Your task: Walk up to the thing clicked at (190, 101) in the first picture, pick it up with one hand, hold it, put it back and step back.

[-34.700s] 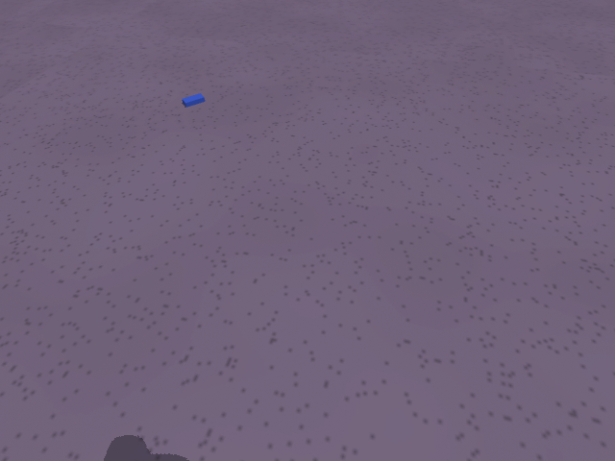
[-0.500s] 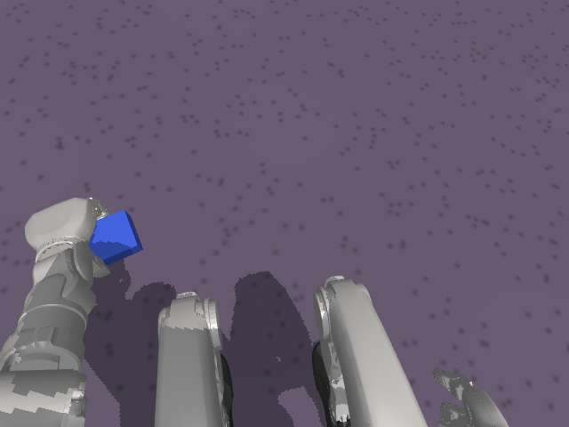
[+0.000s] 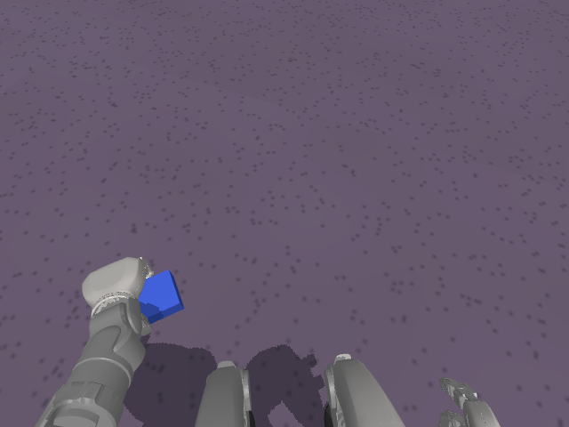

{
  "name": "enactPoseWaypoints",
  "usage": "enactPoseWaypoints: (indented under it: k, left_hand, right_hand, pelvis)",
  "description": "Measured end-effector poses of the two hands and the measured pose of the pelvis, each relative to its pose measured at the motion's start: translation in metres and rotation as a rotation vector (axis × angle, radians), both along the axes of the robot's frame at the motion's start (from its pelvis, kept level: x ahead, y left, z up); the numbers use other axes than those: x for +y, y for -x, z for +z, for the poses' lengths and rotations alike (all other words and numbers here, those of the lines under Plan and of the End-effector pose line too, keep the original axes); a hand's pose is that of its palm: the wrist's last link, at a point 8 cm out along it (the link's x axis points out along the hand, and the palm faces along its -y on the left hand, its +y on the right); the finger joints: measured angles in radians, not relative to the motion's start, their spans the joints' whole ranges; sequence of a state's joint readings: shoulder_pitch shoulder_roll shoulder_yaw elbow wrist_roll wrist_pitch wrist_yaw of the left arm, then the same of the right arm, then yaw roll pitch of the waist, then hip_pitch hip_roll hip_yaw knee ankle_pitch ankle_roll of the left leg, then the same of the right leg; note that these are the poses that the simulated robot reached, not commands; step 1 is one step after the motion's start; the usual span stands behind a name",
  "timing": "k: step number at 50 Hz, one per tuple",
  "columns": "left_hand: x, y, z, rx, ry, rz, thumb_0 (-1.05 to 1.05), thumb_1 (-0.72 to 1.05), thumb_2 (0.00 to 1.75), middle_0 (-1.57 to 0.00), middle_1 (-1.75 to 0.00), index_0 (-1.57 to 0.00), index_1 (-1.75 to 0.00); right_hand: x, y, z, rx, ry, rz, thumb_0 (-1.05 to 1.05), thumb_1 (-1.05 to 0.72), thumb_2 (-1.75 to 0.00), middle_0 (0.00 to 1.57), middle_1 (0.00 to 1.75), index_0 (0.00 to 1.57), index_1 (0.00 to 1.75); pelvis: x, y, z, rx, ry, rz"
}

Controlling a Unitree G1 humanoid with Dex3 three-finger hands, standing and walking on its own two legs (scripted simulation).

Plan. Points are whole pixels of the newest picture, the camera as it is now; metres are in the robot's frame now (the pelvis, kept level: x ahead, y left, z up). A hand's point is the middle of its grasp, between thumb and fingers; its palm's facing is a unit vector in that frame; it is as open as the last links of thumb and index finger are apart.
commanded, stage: lift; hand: left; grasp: from above
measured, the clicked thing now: (139, 305) +0.35 +0.25 -0.13
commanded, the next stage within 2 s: hold in 0.64 s
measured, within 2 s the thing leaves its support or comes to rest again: neither
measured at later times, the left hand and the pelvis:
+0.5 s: hand (122, 265) +0.36 +0.22 +0.01, palm faces -0.42 -0.20 -0.88, open 9.4 cm; pelvis +0.04 -0.01 +0.10, yaw +1 degrees
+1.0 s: hand (113, 241) +0.37 +0.22 +0.06, palm faces -0.41 -0.18 -0.90, open 9.4 cm; pelvis +0.06 -0.01 +0.13, yaw +1 degrees
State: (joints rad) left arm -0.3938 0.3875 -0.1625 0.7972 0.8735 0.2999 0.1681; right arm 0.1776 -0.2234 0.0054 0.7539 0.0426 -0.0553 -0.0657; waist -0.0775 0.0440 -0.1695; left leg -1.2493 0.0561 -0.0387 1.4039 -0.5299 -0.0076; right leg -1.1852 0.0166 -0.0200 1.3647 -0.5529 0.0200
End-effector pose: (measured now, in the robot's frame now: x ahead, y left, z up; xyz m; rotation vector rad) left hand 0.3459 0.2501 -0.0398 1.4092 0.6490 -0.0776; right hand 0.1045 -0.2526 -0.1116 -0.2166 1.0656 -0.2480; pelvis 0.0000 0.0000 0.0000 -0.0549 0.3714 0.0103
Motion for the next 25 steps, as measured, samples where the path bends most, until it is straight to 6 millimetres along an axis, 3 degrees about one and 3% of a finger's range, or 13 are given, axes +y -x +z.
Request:
enactPoseWaypoints:
  k: [12,25]
  left_hand:
    - [-0.014,-0.007,0.063,0.018,0.002,0.008,0.00,0.14,0.23,-0.82,-0.31,-0.84,-0.30]
    - [-0.023,-0.021,0.110,0.005,0.003,0.011,0.00,0.12,0.27,-0.82,-0.31,-0.84,-0.30]
  right_hand:
    - [-0.004,-0.001,0.060,0.002,-0.006,-0.011,0.00,-0.88,-0.89,0.21,0.30,0.20,0.30]
    - [-0.010,-0.010,0.096,0.011,-0.025,-0.017,0.00,-0.88,-0.89,0.21,0.30,0.20,0.30]
  pelvis:
    - [-0.003,-0.024,0.062,-0.098,-0.020,0.005]
    - [-0.006,-0.044,0.101,-0.172,-0.039,0.007]
